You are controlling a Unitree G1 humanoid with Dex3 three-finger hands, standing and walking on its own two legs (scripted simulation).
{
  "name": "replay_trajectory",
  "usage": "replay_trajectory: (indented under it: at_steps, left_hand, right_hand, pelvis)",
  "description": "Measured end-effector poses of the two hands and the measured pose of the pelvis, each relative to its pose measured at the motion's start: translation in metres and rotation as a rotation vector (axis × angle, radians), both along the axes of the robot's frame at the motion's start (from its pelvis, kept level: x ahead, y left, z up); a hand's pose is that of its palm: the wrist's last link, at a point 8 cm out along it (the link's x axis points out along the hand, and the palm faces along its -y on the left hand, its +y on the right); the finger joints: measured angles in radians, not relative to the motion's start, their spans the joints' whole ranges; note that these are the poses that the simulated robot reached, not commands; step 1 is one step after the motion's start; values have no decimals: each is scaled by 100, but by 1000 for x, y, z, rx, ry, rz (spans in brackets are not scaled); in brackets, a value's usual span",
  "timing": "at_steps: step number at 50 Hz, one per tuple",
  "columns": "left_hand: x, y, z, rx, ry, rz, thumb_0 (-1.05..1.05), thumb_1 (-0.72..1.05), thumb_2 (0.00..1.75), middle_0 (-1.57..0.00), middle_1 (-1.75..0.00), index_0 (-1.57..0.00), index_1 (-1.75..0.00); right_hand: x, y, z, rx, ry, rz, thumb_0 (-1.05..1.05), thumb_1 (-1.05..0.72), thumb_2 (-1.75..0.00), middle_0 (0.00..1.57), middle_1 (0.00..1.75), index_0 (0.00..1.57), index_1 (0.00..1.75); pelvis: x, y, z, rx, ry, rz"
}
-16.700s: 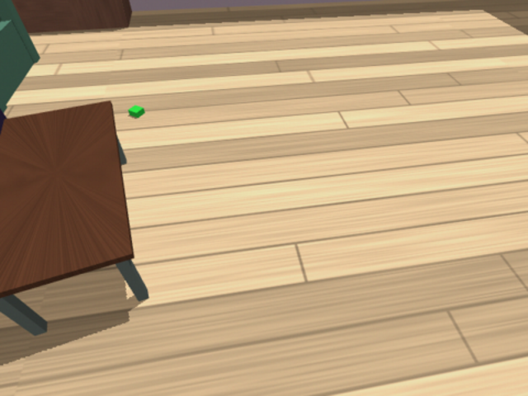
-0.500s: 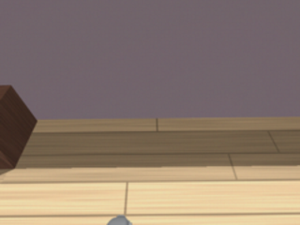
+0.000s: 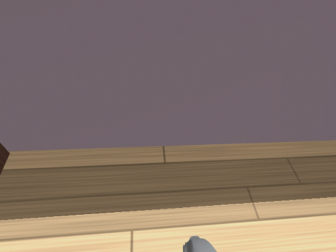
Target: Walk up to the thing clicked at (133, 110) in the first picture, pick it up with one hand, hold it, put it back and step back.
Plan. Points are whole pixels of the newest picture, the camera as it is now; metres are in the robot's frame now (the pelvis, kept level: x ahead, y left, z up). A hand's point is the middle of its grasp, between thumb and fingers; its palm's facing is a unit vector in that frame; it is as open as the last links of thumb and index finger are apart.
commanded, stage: walk up
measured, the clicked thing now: out of the picture -1.13 +0.65 -0.76
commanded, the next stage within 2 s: stand in 1.40 s
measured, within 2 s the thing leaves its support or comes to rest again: neither
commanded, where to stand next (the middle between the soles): +0.14 -0.04 m, yaw +0 degrees
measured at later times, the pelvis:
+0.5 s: pelvis +0.07 -0.04 -0.02, yaw +1 degrees
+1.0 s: pelvis +0.09 -0.03 +0.00, yaw +2 degrees
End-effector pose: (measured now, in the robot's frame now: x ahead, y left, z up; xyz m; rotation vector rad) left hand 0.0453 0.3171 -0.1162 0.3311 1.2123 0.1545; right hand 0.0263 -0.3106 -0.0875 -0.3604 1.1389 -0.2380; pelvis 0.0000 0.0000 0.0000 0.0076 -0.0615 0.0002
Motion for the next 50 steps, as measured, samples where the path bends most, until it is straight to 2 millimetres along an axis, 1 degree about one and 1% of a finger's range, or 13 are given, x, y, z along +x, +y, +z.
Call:
replay_trajectory:
  at_steps: [5, 8, 10, 13, 17, 21, 26, 29, 32, 37, 43, 47, 50]
  left_hand:
    - [48, -16, 6, 37, -27, -44, 1, 90, 90, -20, -30, -20, -30]
    - [79, -32, 4, 63, -60, -66, 1, 90, 90, -20, -30, -20, -30]
    - [96, -45, 5, 67, -88, -76, 1, 90, 90, -20, -30, -20, -30]
    - [114, -61, 10, 55, -131, -79, 1, 90, 90, -20, -30, -20, -30]
    - [125, -74, 16, 42, -155, -71, 1, 90, 90, -20, -30, -20, -30]
    - [129, -74, 13, 33, -156, -55, 1, 90, 90, -20, -30, -20, -30]
    - [131, -61, -5, 10, -150, -12, 1, 90, 90, -20, -30, -20, -30]
    - [129, -51, -16, -8, -128, 18, 1, 90, 90, -20, -30, -20, -30]
    - [122, -48, -21, -31, -91, 38, 1, 90, 90, -20, -30, -20, -30]
    - [103, -42, -25, -34, -27, 64, 1, 90, 90, -20, -30, -20, -30]
    - [83, -41, -16, -23, 38, 105, 1, 90, 90, -20, -30, -20, -30]
    - [77, -39, -8, -8, 57, 128, 1, 90, 90, -20, -30, -20, -30]
    - [78, -39, -3, 1, 59, 137, 1, 90, 90, -20, -30, -20, -30]
  right_hand:
    - [13, -14, -23, 32, 49, -25, 1, -90, -90, 21, 30, 21, 30]
    - [28, -25, -44, 57, 60, -38, 1, -90, -90, 21, 30, 20, 30]
    - [40, -29, -54, 73, 66, -42, 1, -90, -90, 21, 30, 20, 30]
    - [55, -29, -56, 95, 78, -20, 1, -90, -90, 21, 30, 20, 29]
    - [69, -34, -53, 95, 85, -5, 1, -90, -90, 21, 30, 20, 29]
    - [74, -41, -49, 63, 105, -1, 1, -90, -90, 21, 30, 20, 29]
    - [73, -45, -44, 1, 137, -2, 1, -90, -90, 21, 30, 20, 29]
    - [72, -41, -36, -30, 142, -13, 1, -90, -90, 21, 30, 20, 29]
    - [78, -36, -28, -37, 132, -6, 1, -90, -90, 21, 30, 20, 29]
    - [106, -27, -25, -25, 95, 29, 1, -90, -90, 21, 30, 20, 29]
    - [150, -11, -27, 27, 42, 81, 1, -90, -90, 21, 30, 20, 29]
    - [175, -1, -28, 60, 10, 106, 1, -90, -90, 21, 30, 20, 30]
    - [189, 3, -29, 77, -7, 115, 1, -90, -90, 21, 30, 20, 30]
  pelvis:
    - [25, -13, -8, 26, 5, -23]
    - [39, -26, -19, 29, 6, -31]
    - [45, -32, -21, 4, 2, -28]
    - [51, -40, -18, 24, 3, -28]
    - [60, -44, -12, 22, 9, -21]
    - [67, -44, -12, 6, 10, -10]
    - [71, -38, -20, -14, 6, 14]
    - [72, -32, -21, 7, -1, 15]
    - [74, -28, -17, -11, 4, 14]
    - [75, -26, -13, -15, -1, 17]
    - [84, -25, -6, -14, 10, 25]
    - [89, -25, -2, -12, 15, 29]
    - [92, -26, 0, -9, 17, 30]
